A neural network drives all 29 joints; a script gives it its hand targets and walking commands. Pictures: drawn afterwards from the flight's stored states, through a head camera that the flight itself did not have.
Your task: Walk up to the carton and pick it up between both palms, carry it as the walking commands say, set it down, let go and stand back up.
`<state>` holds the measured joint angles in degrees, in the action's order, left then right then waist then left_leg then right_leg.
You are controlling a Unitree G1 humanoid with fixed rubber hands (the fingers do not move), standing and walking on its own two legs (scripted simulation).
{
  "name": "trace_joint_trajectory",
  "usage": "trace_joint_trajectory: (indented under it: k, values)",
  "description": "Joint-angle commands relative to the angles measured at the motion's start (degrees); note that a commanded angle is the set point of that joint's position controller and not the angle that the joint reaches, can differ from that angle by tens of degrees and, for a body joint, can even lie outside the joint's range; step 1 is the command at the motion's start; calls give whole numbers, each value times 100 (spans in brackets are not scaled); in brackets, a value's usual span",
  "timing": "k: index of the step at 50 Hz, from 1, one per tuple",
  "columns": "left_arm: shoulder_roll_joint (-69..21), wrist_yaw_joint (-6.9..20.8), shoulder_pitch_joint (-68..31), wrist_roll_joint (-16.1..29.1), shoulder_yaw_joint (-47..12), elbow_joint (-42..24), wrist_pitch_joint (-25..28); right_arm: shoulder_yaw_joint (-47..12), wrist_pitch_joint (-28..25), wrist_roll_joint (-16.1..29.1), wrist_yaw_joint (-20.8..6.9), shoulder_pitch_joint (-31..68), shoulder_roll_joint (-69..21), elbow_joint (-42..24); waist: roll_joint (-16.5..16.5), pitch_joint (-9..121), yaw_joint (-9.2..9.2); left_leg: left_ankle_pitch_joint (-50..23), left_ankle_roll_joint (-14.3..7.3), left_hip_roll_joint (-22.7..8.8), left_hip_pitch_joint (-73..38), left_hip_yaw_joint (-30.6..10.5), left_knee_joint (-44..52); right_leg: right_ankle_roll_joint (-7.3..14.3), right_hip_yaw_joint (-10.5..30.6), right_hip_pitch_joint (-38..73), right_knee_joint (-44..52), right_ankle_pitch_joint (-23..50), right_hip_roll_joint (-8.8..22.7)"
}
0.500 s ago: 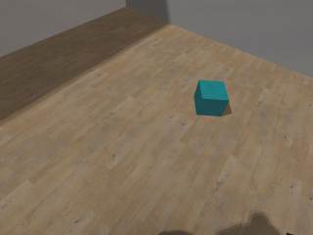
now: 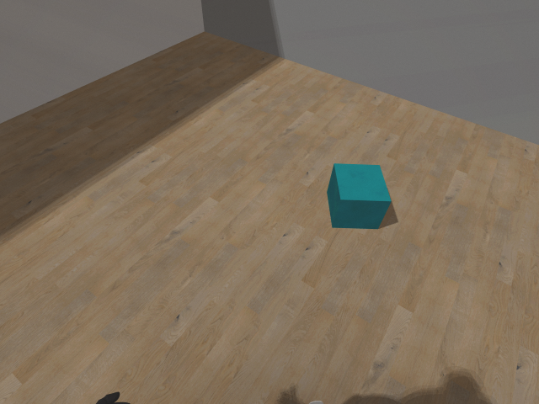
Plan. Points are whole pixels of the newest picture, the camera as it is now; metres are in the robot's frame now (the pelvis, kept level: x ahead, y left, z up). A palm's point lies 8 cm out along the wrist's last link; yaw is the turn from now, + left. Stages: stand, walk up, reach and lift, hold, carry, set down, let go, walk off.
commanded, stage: walk up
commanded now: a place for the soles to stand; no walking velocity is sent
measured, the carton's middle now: (355, 196) +1.11 -0.44 -0.65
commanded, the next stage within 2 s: none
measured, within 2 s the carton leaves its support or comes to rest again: neither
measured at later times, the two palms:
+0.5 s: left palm (131, 361) +0.23 +0.24 -0.11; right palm out of the picture +0.11 -0.38 -0.05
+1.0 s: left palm (203, 296) +0.34 +0.14 -0.11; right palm out of the picture +0.31 -0.49 -0.07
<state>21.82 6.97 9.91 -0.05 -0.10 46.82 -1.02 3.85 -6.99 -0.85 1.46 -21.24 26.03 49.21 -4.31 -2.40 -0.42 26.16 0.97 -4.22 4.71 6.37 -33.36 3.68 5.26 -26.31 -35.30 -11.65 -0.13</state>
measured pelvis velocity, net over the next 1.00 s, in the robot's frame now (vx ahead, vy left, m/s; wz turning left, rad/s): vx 0.26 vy -0.15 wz -0.12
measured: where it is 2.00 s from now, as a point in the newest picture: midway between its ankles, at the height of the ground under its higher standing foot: (342, 345)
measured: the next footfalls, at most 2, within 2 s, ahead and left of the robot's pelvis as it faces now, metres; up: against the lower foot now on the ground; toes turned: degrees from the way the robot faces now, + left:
left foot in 0.32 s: +0.18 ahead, +0.09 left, +0.00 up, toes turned +1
right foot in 0.70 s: +0.26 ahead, -0.25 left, +0.00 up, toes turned -1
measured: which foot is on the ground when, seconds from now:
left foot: down 0.00-0.00, up 0.02-0.30, down 0.32-0.72, up 0.74-1.00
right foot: down 0.00-0.34, up 0.36-0.68, down 0.70-1.00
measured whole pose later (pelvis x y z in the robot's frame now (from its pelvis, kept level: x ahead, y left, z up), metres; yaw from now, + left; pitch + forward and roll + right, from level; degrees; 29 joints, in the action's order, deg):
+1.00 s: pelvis +0.26 -0.15 +0.00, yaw -7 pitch +1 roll +0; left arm 22.4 3.8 17.5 -0.1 -0.1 46.2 0.1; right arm 3.8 -5.5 -0.2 1.5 -12.7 24.3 49.1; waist -2.3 -3.8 -0.2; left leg 20.4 0.2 -2.8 24.8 0.6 -38.7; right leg 1.8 4.6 -16.9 -36.7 -20.8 -3.9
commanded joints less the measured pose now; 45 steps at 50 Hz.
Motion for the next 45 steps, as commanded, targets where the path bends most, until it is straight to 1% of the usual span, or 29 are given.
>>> trace_joint_trajectory:
  k: [1, 2, 3, 5, 10, 11, 13, 14, 15, 16, 17, 18, 19, 21, 24, 27, 29, 31, 32, 33, 34, 35, 36, 37, 38, 39, 41, 43, 45]
  values:
    - [2058, -351, 618, -142, 963, -398, 265, 262, 130, 79, 34, 63, 1221, -450, -489, 433, -290, -205, -455, 171, 3228, -754, -3447, 437, 2826, 2671, 2040, -712, 1279]
    - [1896, -365, 324, -120, 917, -430, 274, 261, 154, 33, 5, 16, 1181, -283, -294, 272, -197, -269, -471, 16, 3096, -760, -3316, 472, 2340, 2297, 1828, -521, 1158]
    - [1706, -348, 352, -116, 922, -438, 263, 220, 146, 101, -32, -150, 1148, -231, -353, 326, -173, -116, -423, 8, 2967, -688, -2748, 530, 1986, 2350, 1723, -320, 984]
    - [1562, -284, 638, -147, 864, -396, 258, 259, 134, 137, -40, 41, 1230, -188, -297, 239, -149, 274, -353, 61, 2476, -495, -1977, 549, 1576, 1788, 1757, -273, 770]
    - [1538, -139, 315, -305, 752, -575, 161, 302, 69, 96, -42, 41, 1105, -1, -804, 66, -168, 49, -298, 272, 1845, -160, -579, 922, 1492, 1028, 2001, -1737, 618]
    - [1520, -124, 167, -310, 736, -630, 147, 339, 53, 76, -21, -131, 1112, 76, -700, 111, -71, -290, -315, 304, 1564, -52, -309, 884, 1416, 890, 1900, -1794, 564]
    - [1413, -87, -266, -301, 692, -767, 94, 414, -2, 35, 59, -724, 1138, 278, -251, 322, 361, -1295, -364, 422, 329, 237, 515, 728, 1038, 171, 1242, -2110, 395]
    - [1170, -87, -403, -302, 615, -879, 91, 511, -43, 4, 136, -1203, 1344, 393, 361, 518, 655, -1287, -445, 226, -636, -114, 850, 502, 804, -602, 416, -2165, 258]
    - [814, -124, -311, -281, 526, -991, 119, 648, -77, -87, 216, -1551, 1764, 396, 1735, 969, 785, 300, -797, -1055, -1444, -2210, 1591, 138, 324, -1587, -1213, -2040, -210]
    - [976, -163, -336, -344, 588, -972, 103, 663, -77, -33, 233, -914, 2130, 70, 1706, 597, 541, 1793, -1228, -2173, -919, -3981, 2316, -117, 207, -2268, -2292, -1534, -370]
    - [1570, -154, -181, -425, 792, -819, 87, 614, -78, 59, 240, -286, 2099, -185, 801, 308, 337, 2055, -1344, -2272, -424, -3837, 2273, -194, 391, -2128, -2518, -1368, -2]
    - [1749, -82, 116, -392, 862, -660, 72, 552, -107, 67, 229, 71, 1954, -215, 523, 166, 69, 1843, -1387, -2067, -357, -3296, 2024, -256, 336, -1970, -2419, -1190, 231]
    - [1672, -28, 193, -358, 820, -628, 75, 536, -142, 42, 223, 135, 1917, -260, 717, 136, 51, 1587, -1476, -2010, -376, -3035, 1896, -286, 167, -1905, -2237, -1265, 304]
    - [1555, 5, 111, -314, 824, -480, 82, 516, -146, 7, 153, 135, 1748, -288, 703, 11, 56, 868, -1366, -1646, -23, -2438, 1803, -336, -47, -1388, -1816, -1364, 235]
    - [1431, 17, -271, -307, 793, -604, 86, 584, -113, 26, 97, -285, 1932, -327, 973, -77, 349, 383, -1377, -1604, 111, -2174, 1736, -436, -265, -1230, -1559, -1245, 261]
    - [1378, 19, -436, -271, 778, -642, 93, 602, -88, 54, 56, -349, 2006, -323, 1173, -291, 434, 62, -1391, -1539, 290, -1819, 1597, -431, -396, -1070, -1140, -1232, 355]
    - [1348, 11, -433, -251, 777, -638, 118, 601, -72, 61, 29, -247, 2041, -314, 1264, -228, 360, -633, -1360, -1504, 334, -1516, 1346, -393, -554, -668, -743, -1436, 352]
    - [1247, -23, 8, -223, 785, -546, 173, 554, -35, 77, 0, 73, 2016, -364, 1320, 9, 0, -1846, -1223, -1398, 543, -1065, 687, -304, -802, 211, 45, -1275, 219]
    - [1251, -69, 565, -230, 808, -374, 243, 473, 2, 82, -11, 249, 1818, -408, 984, 306, -350, -2392, -1053, -1141, 900, -578, -215, -301, -1035, 1151, 637, -903, -7]
    - [1558, -171, 1526, -274, 966, -89, 318, 348, 37, 56, -14, 176, 1402, -447, -160, 838, -813, -2266, -798, -641, 1777, -208, -2282, -276, -419, 2582, 982, -922, -78]
    - [2214, -289, 1849, -320, 1067, -114, 366, 99, 22, 127, 17, 80, 714, -612, -2150, 572, -873, 304, -376, 349, 3645, -396, -3599, -46, 2218, 3193, 1630, 118, 1145]
    - [2410, -331, 1490, -233, 1027, -266, 354, 154, 97, 178, 136, 84, 979, -622, -1692, 487, -576, 656, -354, 558, 4007, -985, -3908, 312, 3075, 2933, 1891, 495, 1545]
    - [2280, -371, 1298, -166, 1009, -348, 310, 229, 150, 145, 147, 186, 1243, -559, -892, 409, -450, 382, -338, 395, 3847, -1125, -3904, 327, 2786, 2734, 1849, 325, 1500]
    - [2100, -376, 883, -141, 971, -404, 313, 256, 173, 138, 122, 170, 1304, -386, -407, 393, -300, -118, -371, 77, 3731, -903, -3637, 423, 2211, 2792, 1446, 1078, 1342]
    - [1879, -398, 799, -98, 947, -459, 300, 213, 169, 116, 77, 139, 1157, -341, -342, 339, -286, -248, -333, -101, 3699, -769, -3326, 465, 1622, 2779, 1168, 1718, 1134]
    - [1768, -414, 917, -91, 964, -413, 277, 160, 155, 168, 34, 121, 1103, -353, -567, 297, -307, -103, -294, -96, 3636, -602, -2833, 606, 1384, 2772, 958, 2331, 1019]
    - [1620, -387, 1176, -134, 882, -372, 265, 142, 114, 231, 31, 391, 1026, -399, -613, 268, -329, -48, -243, 94, 3118, -311, -1855, 744, 870, 2558, 829, 3237, 811]
    - [1552, -384, 1136, -177, 801, -471, 223, 157, 77, 228, 39, 505, 964, -360, -697, 293, -387, -80, -198, 213, 2793, -139, -1107, 982, 771, 2526, 801, 3316, 780]
    - [1525, -380, 941, -170, 746, -584, 202, 175, 36, 214, 55, 356, 870, -222, -654, 481, -310, -385, -229, 335, 2321, 7, -405, 920, 719, 2533, 605, 3298, 724]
